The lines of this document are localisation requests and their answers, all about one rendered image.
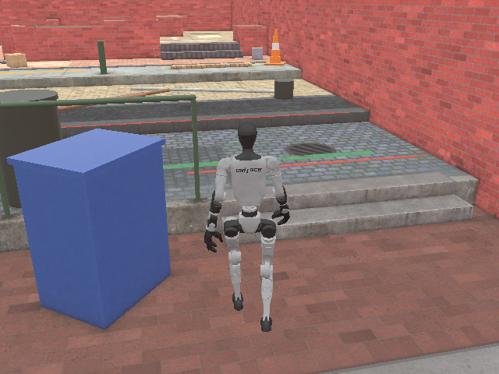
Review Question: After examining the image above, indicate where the robot right upper arm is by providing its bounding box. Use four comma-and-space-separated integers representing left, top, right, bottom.
264, 156, 285, 198

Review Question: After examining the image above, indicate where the right robot hand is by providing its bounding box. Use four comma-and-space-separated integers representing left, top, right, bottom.
272, 210, 290, 225

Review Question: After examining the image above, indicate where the robot left upper arm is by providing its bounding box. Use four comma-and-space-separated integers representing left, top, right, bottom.
214, 157, 232, 202

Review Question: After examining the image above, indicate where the left robot hand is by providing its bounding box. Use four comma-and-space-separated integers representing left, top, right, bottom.
204, 230, 223, 252

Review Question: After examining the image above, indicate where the robot right forearm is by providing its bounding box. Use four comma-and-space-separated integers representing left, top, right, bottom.
276, 186, 289, 213

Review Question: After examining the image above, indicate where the right robot thigh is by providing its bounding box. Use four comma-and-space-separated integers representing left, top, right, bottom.
260, 218, 277, 279

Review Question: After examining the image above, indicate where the humanoid robot torso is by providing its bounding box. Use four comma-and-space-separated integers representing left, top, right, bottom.
230, 153, 267, 234

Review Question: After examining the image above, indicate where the robot left forearm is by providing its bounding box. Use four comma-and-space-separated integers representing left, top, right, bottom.
206, 190, 222, 231

